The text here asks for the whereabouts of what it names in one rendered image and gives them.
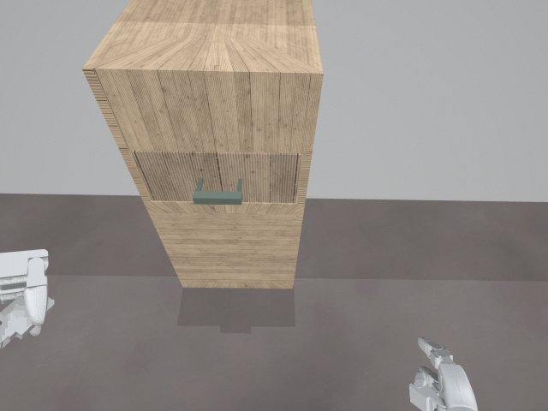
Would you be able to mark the cabinet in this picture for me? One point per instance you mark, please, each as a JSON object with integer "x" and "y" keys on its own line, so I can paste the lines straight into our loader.
{"x": 215, "y": 76}

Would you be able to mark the right robot hand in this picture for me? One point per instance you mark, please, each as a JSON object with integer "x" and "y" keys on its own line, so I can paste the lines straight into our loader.
{"x": 447, "y": 389}

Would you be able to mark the left robot hand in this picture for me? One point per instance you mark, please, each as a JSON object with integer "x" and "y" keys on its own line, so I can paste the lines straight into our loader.
{"x": 24, "y": 286}

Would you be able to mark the drawer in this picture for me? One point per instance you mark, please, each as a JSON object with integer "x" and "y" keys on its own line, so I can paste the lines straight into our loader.
{"x": 266, "y": 177}

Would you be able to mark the handle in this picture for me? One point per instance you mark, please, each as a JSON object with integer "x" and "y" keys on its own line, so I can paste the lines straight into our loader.
{"x": 217, "y": 197}

